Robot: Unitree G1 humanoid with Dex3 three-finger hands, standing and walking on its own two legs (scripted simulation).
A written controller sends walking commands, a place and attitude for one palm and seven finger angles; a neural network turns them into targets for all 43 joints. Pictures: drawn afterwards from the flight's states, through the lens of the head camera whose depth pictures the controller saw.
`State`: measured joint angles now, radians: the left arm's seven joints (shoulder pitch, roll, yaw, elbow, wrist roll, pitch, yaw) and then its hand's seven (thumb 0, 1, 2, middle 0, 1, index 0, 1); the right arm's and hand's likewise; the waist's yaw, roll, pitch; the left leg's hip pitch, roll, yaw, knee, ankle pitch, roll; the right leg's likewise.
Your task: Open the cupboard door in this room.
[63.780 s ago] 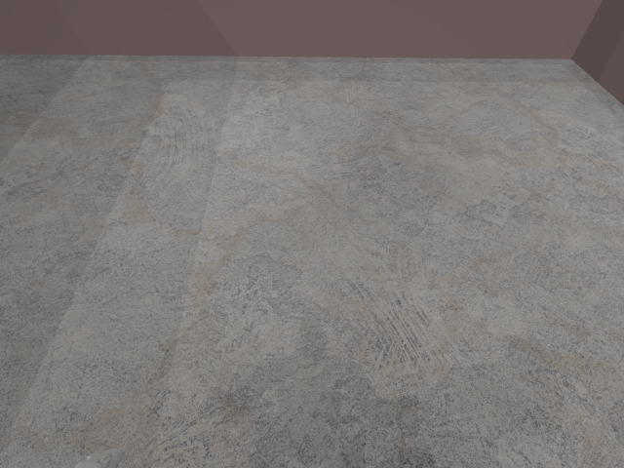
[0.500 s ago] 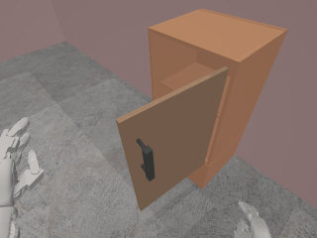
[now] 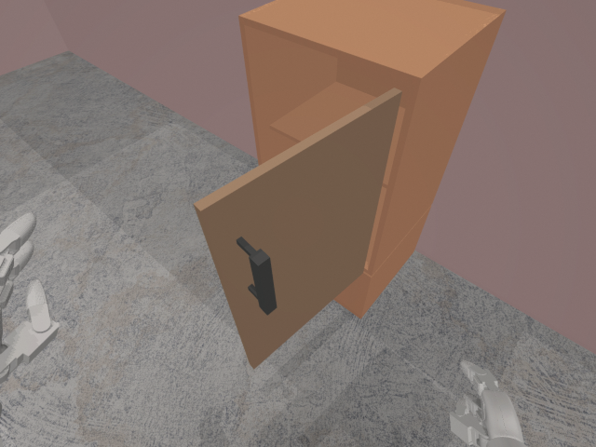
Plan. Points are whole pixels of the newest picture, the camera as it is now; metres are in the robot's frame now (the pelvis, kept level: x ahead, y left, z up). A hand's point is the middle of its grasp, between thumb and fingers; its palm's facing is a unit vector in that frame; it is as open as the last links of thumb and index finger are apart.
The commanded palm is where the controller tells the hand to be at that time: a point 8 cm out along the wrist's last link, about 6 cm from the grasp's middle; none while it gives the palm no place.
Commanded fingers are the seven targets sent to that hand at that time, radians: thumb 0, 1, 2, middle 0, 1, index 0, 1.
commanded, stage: step back with the hand held close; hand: left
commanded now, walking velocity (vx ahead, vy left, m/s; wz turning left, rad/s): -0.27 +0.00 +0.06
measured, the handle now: (256, 276) +0.38 +0.10 -0.03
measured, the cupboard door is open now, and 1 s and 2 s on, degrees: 83 83 83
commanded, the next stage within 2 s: stop stepping back and stand still in 0.88 s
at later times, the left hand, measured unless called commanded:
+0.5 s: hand out of the picture +0.10 +0.29 +0.15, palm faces +0.50 -0.72 -0.47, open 7.4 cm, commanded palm +0.04 +0.32 +0.17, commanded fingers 0.00 0.90 0.90 -0.20 -0.30 -0.20 -0.30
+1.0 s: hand out of the picture +0.04 +0.26 +0.16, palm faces +0.42 -0.81 -0.41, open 7.4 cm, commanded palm -0.02 +0.30 +0.17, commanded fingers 0.00 0.90 0.90 -0.20 -0.30 -0.20 -0.30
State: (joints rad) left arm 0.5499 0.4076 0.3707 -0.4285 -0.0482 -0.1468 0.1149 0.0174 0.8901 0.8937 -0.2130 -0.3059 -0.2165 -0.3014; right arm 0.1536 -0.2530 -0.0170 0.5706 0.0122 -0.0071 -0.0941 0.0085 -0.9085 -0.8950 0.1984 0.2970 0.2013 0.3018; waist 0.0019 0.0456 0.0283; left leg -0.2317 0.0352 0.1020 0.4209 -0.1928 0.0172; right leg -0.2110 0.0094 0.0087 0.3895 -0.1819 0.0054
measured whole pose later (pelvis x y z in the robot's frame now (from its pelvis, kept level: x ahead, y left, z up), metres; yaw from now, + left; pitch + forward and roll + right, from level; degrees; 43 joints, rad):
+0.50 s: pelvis -0.08 +0.01 -0.02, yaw +4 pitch -2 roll -1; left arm 0.53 0.39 0.45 -0.52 -0.01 -0.23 0.16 0.02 0.89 0.89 -0.21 -0.31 -0.22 -0.30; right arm 0.20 -0.21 0.01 0.59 0.00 -0.10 -0.08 0.01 -0.91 -0.89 0.20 0.30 0.20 0.30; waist 0.02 0.00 0.08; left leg -0.44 0.02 0.06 0.66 -0.27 0.05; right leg -0.38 0.02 0.02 0.59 -0.19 0.02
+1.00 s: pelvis -0.17 +0.00 -0.01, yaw -1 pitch +2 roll -2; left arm 0.47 0.42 0.38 -0.52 -0.03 -0.23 0.15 0.02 0.89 0.89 -0.21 -0.31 -0.21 -0.30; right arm 0.13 -0.18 0.02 0.68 -0.01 -0.10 -0.06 0.01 -0.91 -0.89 0.20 0.30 0.20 0.30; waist 0.05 -0.03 0.01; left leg -0.50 0.02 0.05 0.59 -0.11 -0.01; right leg -0.12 0.06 0.07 0.49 -0.39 -0.01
